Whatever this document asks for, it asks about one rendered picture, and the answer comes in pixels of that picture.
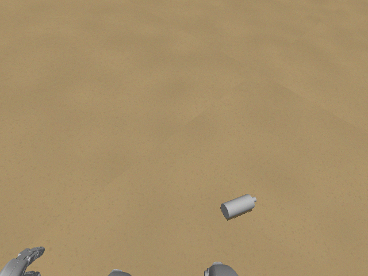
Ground left robot hand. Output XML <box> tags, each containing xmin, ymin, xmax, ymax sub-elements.
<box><xmin>0</xmin><ymin>247</ymin><xmax>45</xmax><ymax>276</ymax></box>

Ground bottle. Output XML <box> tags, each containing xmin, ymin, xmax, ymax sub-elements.
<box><xmin>221</xmin><ymin>194</ymin><xmax>256</xmax><ymax>219</ymax></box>

